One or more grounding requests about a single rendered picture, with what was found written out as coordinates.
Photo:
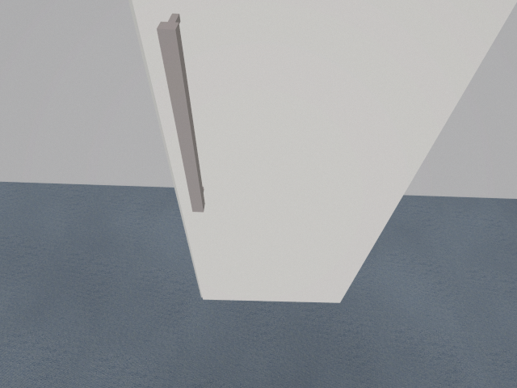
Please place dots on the handle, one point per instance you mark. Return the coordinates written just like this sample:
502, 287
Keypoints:
173, 60

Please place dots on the fridge door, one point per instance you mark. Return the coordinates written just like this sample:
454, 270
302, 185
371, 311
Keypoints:
311, 119

